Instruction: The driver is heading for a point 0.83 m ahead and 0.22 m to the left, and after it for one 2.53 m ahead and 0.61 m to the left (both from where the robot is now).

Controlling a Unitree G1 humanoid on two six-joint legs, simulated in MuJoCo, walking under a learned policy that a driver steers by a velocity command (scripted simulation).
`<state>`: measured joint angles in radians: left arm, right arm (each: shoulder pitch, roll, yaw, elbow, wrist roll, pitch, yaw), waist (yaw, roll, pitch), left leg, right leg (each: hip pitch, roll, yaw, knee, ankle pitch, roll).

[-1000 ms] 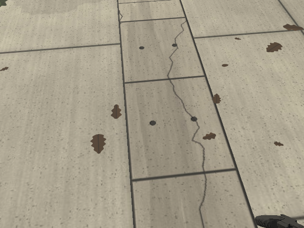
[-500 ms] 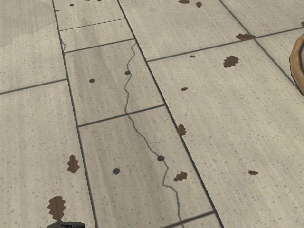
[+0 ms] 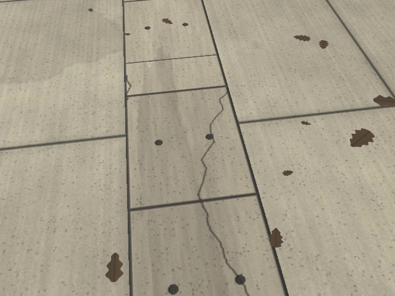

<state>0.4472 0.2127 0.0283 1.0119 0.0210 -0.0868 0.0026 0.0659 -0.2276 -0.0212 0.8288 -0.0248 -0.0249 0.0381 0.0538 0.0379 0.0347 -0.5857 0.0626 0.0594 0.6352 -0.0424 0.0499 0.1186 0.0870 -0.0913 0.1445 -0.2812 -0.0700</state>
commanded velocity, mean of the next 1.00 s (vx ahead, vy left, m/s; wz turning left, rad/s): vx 0.50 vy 0.00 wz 0.45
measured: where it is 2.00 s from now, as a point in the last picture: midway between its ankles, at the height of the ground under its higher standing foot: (145, 214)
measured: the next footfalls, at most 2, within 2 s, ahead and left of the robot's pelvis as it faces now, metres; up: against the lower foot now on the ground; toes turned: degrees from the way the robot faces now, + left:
left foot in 0.08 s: +0.22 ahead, +0.09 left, +0.00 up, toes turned +6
right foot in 0.64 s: +0.55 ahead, -0.02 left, +0.00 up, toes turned +22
